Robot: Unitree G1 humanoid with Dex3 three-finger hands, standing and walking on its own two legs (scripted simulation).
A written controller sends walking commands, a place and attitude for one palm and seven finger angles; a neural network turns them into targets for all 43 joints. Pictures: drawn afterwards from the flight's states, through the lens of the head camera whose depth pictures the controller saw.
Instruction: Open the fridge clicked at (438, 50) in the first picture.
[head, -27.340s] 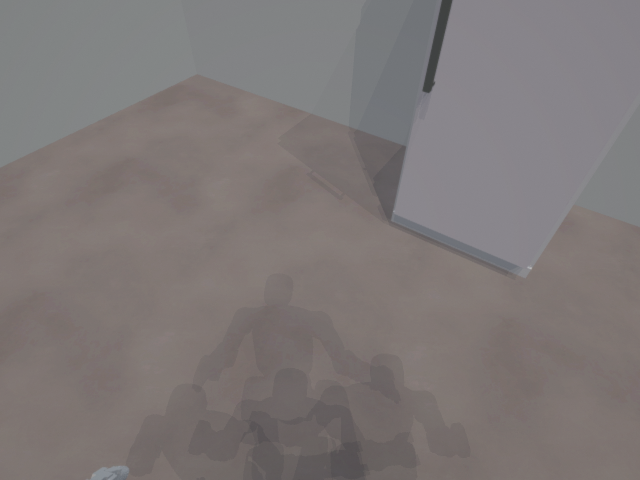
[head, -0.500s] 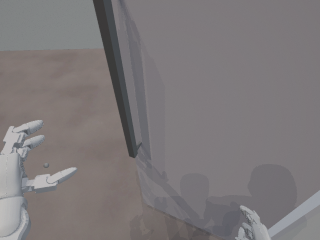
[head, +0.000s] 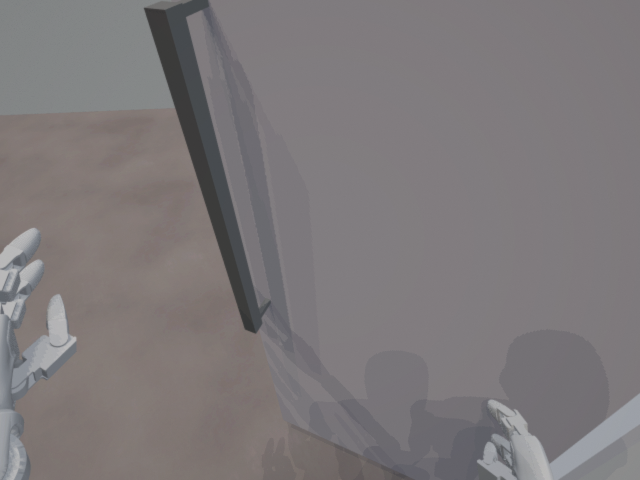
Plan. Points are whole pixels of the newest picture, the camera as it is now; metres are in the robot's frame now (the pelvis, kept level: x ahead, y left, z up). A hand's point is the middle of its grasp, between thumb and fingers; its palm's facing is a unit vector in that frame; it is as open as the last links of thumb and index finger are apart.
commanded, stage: draw the hand back to the body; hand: left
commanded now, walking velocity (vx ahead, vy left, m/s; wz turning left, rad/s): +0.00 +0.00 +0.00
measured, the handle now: (233, 211) +0.39 +0.17 +0.15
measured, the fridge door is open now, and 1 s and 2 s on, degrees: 65 65 65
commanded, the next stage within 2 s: step back with the hand held close in 0.22 s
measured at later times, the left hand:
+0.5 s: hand (71, 342) +0.18 +0.27 +0.15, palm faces +0.43 -0.79 -0.43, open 7.5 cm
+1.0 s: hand out of the picture +0.09 +0.30 +0.15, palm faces +0.48 -0.77 -0.42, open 7.5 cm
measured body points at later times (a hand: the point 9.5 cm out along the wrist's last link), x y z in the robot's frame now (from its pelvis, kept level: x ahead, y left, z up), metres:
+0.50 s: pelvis -0.02 +0.01 +0.00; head -0.02 +0.00 +0.45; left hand +0.15 +0.31 +0.18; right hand +0.17 -0.22 -0.09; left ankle +0.00 +0.12 -0.74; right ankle -0.03 -0.11 -0.74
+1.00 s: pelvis -0.10 +0.03 -0.02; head -0.09 +0.04 +0.43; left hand +0.06 +0.34 +0.17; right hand +0.07 -0.20 -0.10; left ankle -0.01 +0.13 -0.74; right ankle -0.03 -0.11 -0.74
